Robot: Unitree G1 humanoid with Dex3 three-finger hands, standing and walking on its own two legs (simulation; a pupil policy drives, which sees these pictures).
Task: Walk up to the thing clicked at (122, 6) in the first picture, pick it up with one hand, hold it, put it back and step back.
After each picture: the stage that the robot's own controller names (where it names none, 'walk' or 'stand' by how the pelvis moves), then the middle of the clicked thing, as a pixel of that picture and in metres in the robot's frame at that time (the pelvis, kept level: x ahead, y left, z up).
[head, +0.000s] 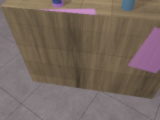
stand; out of the picture +0.88 -0.23 +0.15
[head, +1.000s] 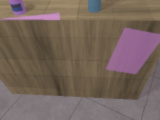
walk; out of the picture +0.81 +0.00 +0.18
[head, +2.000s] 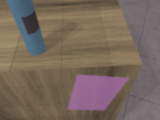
stand; (28, 24) +0.49 +0.23 +0.16
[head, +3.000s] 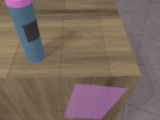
stand; (28, 31) +0.47 +0.21 +0.15
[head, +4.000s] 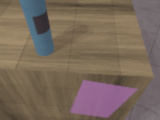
stand; (38, 23) +0.48 +0.18 +0.16
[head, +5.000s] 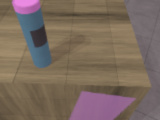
stand; (35, 36) +0.45 +0.19 +0.14
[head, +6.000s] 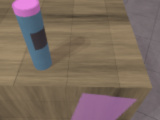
stand; (35, 39) +0.44 +0.18 +0.14
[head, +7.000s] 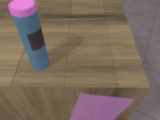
stand; (33, 39) +0.44 +0.19 +0.14
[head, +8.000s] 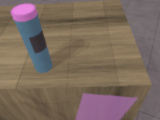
rise first; (35, 42) +0.44 +0.21 +0.15
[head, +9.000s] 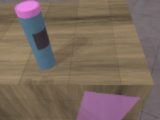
go down; (38, 39) +0.45 +0.21 +0.15
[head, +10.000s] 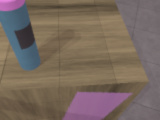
go down; (21, 36) +0.42 +0.19 +0.16
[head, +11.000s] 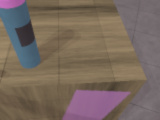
approach; (21, 34) +0.43 +0.19 +0.16
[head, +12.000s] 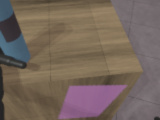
close; (6, 29) +0.43 +0.21 +0.19
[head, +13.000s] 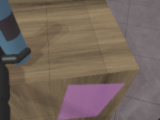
lift; (5, 28) +0.44 +0.22 +0.19
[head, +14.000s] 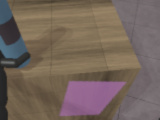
lift; (5, 32) +0.42 +0.22 +0.19
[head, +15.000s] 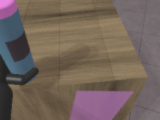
lift; (14, 46) +0.34 +0.19 +0.23
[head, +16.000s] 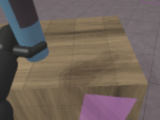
hold; (21, 14) +0.33 +0.16 +0.35
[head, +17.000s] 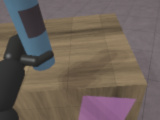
hold; (30, 25) +0.34 +0.14 +0.32
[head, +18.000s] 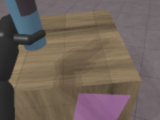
crouch; (21, 4) +0.40 +0.16 +0.34
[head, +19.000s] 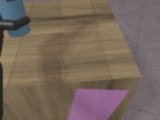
lower; out of the picture +0.47 +0.21 +0.31
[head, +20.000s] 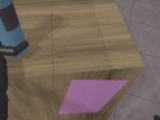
lower; (4, 19) +0.46 +0.22 +0.19
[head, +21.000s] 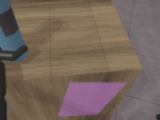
lower; (3, 23) +0.45 +0.23 +0.19
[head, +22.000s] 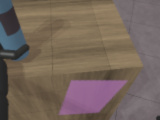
lower; (5, 23) +0.45 +0.22 +0.19
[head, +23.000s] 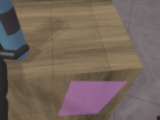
rest; (5, 23) +0.45 +0.22 +0.19
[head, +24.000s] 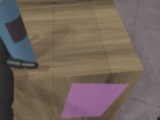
withdraw; (12, 30) +0.43 +0.21 +0.19
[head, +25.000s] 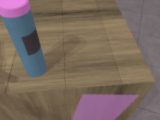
sink last; (27, 42) +0.40 +0.19 +0.18
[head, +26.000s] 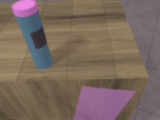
stand; (35, 38) +0.45 +0.21 +0.16
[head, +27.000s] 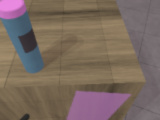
stand; (24, 41) +0.41 +0.22 +0.15
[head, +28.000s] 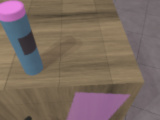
stand; (24, 43) +0.41 +0.22 +0.15
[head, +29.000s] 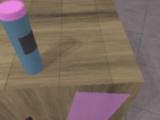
stand; (24, 43) +0.41 +0.22 +0.15
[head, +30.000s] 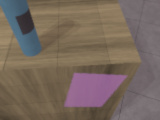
walk; (21, 23) +0.47 +0.22 +0.16
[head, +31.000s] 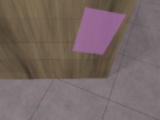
walk; out of the picture +0.82 +0.20 +0.17
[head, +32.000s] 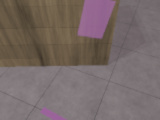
stand; out of the picture +1.16 +0.20 +0.17
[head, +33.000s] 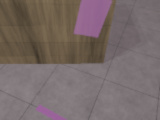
stand; out of the picture +1.17 +0.20 +0.15
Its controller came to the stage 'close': yes
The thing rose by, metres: 0.20
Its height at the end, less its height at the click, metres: +0.00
